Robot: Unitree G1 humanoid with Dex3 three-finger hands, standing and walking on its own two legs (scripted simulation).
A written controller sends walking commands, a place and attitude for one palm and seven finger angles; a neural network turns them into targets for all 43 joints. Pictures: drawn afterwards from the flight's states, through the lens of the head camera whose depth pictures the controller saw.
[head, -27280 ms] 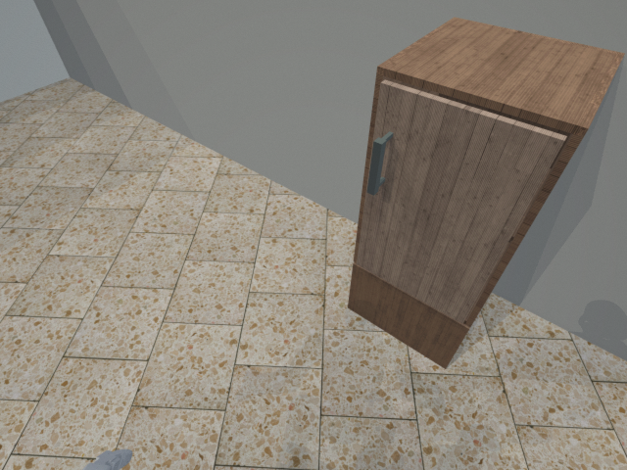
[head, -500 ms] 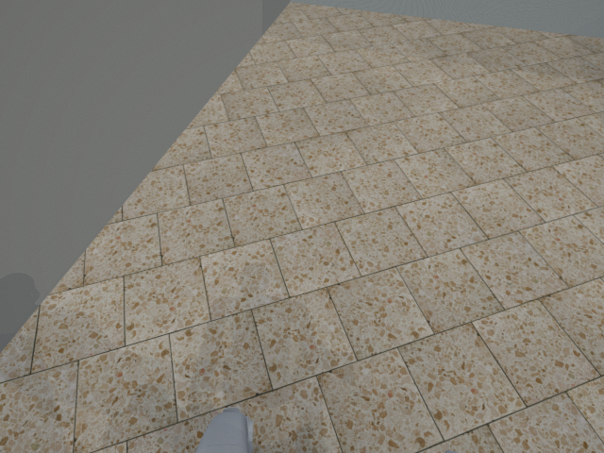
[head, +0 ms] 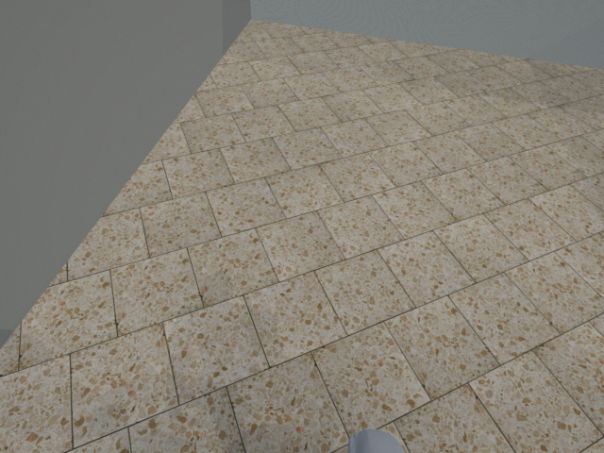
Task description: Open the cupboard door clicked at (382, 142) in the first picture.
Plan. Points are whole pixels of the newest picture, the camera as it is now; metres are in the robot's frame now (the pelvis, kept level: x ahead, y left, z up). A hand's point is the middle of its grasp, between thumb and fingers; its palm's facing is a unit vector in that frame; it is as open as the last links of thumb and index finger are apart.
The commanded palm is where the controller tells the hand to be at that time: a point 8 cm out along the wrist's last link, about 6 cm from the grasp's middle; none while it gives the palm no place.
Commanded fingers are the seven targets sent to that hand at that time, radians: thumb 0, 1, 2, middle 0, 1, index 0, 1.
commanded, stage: walk to a spot facing it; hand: left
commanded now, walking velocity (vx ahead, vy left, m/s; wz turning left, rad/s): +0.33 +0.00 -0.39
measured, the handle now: out of the picture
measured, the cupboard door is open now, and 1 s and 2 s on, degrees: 53 53 53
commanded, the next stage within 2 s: turn to face it in 0.16 s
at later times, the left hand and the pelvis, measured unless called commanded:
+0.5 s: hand (264, 345) +0.32 +0.09 -0.16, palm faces -0.02 -0.98 -0.21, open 7.0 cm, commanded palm none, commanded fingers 0.00 0.90 0.90 -0.20 -0.30 -0.20 -0.30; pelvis +0.20 -0.09 +0.00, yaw -1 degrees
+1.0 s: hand (231, 348) +0.31 +0.14 -0.17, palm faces +0.27 -0.93 -0.26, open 7.4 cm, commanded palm none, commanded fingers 0.00 0.90 0.90 -0.20 -0.30 -0.20 -0.30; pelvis +0.27 -0.09 -0.01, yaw +15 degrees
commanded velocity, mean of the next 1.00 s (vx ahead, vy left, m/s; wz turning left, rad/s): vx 0.06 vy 0.00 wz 0.38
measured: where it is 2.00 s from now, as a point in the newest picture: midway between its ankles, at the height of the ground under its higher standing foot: (351, 438)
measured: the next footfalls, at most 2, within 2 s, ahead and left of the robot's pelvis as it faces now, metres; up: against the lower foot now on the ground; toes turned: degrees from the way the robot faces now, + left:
right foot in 0.26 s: +0.24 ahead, -0.16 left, +0.00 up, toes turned -12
left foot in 0.72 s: +0.33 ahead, +0.04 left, +0.00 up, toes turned +14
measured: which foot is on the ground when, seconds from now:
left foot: down 0.00-0.26, up 0.28-0.70, down 0.72-1.00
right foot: up 0.00-0.24, down 0.26-0.72, up 0.74-1.00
